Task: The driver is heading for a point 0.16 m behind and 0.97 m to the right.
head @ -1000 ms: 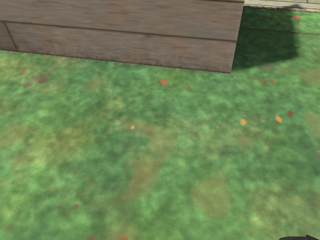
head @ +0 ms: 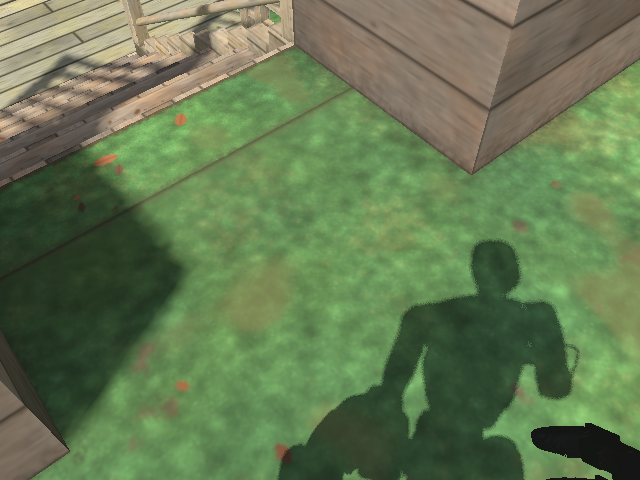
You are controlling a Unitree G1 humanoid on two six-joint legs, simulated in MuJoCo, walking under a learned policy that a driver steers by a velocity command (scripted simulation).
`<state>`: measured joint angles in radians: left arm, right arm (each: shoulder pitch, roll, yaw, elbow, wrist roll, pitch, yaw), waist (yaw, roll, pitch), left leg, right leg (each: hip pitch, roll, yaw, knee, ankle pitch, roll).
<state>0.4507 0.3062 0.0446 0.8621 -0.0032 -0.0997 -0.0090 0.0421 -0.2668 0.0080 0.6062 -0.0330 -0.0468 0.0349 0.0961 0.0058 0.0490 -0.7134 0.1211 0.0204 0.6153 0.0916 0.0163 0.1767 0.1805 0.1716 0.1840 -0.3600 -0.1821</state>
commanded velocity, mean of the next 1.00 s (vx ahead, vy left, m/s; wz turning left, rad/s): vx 0.41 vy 0.00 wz -0.61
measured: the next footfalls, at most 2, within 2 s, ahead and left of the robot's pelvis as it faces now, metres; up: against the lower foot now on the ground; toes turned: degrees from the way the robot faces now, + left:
left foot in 0.08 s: +0.30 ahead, +0.14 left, +0.00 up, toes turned +1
right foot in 0.50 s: +0.53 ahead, -0.07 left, +0.00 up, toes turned -8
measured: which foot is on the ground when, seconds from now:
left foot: up 0.00-0.06, down 0.08-0.50, up 0.52-0.90, down 0.92-1.00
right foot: down 0.00-0.08, up 0.10-0.48, down 0.50-0.90, up 0.92-1.00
